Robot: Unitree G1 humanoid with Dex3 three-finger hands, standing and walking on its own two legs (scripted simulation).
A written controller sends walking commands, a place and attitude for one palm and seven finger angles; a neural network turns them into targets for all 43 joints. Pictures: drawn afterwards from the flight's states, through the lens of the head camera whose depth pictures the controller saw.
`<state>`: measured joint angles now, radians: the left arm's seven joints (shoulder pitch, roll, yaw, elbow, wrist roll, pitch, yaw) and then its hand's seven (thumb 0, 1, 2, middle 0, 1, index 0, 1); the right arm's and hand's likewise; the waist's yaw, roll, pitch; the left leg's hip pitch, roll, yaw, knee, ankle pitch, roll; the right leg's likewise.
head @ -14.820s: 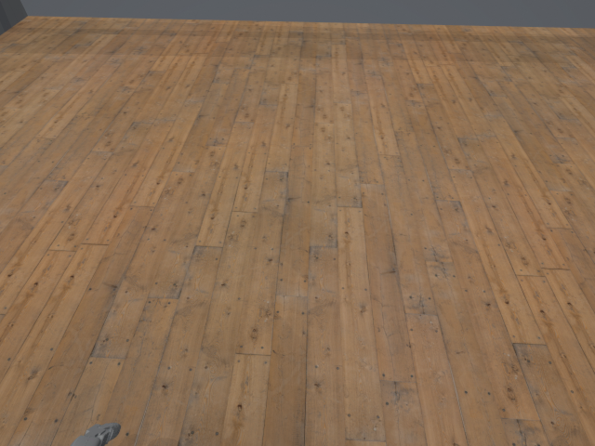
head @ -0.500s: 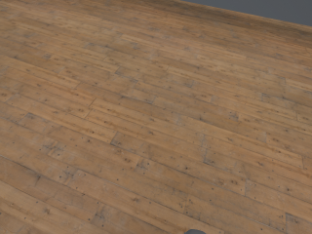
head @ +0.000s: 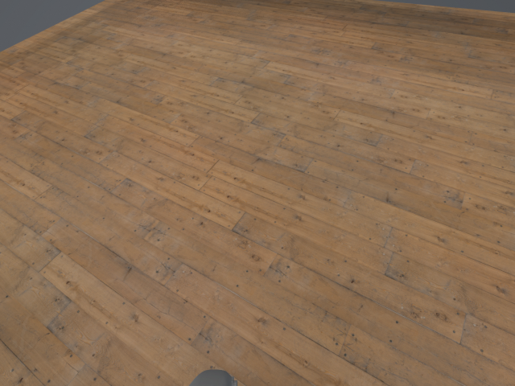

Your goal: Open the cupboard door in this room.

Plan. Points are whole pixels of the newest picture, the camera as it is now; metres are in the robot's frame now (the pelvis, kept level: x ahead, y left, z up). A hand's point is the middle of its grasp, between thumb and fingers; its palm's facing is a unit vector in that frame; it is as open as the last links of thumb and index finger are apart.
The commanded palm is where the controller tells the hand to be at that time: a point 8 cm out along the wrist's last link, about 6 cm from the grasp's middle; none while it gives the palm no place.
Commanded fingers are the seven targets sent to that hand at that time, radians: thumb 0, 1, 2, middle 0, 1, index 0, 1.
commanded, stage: turn or walk to find it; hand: left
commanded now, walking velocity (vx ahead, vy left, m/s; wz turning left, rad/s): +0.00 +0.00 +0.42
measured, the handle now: out of the picture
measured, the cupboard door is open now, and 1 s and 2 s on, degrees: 0 0 0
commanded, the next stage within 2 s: none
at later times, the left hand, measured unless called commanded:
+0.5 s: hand out of the picture -0.03 +0.28 -0.18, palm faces +0.27 -0.93 -0.23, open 7.3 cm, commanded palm none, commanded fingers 0.00 0.90 0.90 -0.20 -0.30 -0.20 -0.30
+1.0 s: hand out of the picture -0.03 +0.20 -0.14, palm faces +0.40 -0.87 -0.29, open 7.3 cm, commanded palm none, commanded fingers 0.00 0.90 0.90 -0.20 -0.30 -0.20 -0.30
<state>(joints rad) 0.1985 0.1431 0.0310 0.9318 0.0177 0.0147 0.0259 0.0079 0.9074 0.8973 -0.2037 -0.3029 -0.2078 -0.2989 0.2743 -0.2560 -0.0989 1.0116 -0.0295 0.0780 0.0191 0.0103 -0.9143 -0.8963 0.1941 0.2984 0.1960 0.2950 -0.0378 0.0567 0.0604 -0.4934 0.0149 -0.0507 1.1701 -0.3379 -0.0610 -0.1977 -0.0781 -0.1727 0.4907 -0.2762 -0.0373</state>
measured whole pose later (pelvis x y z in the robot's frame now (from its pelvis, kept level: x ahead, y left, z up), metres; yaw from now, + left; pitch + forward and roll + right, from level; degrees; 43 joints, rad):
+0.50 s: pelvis -0.03 +0.06 +0.00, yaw +12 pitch -1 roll -2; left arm 0.21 0.26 0.07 0.99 0.02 0.06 0.01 0.01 0.91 0.90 -0.20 -0.30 -0.20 -0.30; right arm 0.13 -0.19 -0.03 0.95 -0.02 0.01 0.00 0.01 -0.91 -0.90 0.20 0.30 0.20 0.30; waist 0.03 -0.03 0.07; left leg -0.20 -0.01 0.01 0.46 -0.24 0.05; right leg -0.45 -0.10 -0.05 1.08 -0.40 0.08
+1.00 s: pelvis -0.05 -0.01 +0.00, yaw +25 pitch -1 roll +3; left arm 0.17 0.15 0.03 0.92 0.02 0.02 0.03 0.01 0.91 0.90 -0.20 -0.30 -0.21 -0.30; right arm 0.27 -0.25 -0.10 1.01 -0.03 0.07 0.02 0.01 -0.91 -0.90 0.19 0.30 0.20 0.30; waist -0.05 0.06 0.07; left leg -0.50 0.00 -0.05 1.16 -0.36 -0.05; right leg -0.20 -0.07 -0.15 0.50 -0.28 -0.03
